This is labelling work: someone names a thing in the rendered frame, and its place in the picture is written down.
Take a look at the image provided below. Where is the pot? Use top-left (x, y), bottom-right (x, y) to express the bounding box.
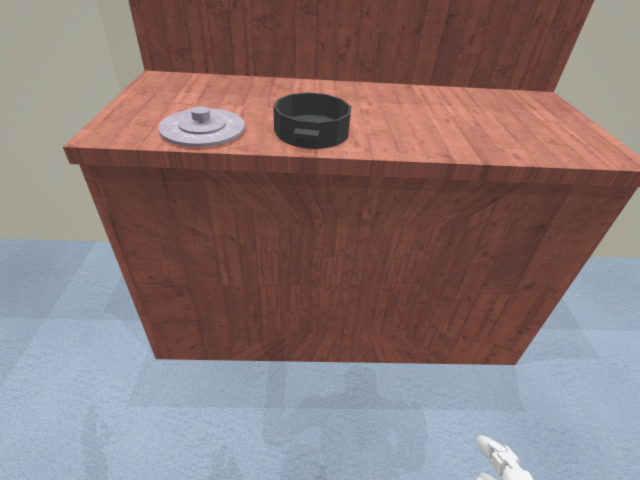
top-left (273, 92), bottom-right (351, 149)

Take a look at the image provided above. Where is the lid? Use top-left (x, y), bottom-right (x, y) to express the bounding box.
top-left (158, 108), bottom-right (245, 147)

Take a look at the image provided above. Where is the knob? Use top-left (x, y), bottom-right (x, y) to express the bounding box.
top-left (191, 106), bottom-right (211, 122)

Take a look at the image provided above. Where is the right robot hand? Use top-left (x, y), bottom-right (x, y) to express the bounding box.
top-left (476, 435), bottom-right (534, 480)

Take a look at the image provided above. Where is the table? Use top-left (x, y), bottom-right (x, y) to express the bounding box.
top-left (63, 0), bottom-right (640, 365)

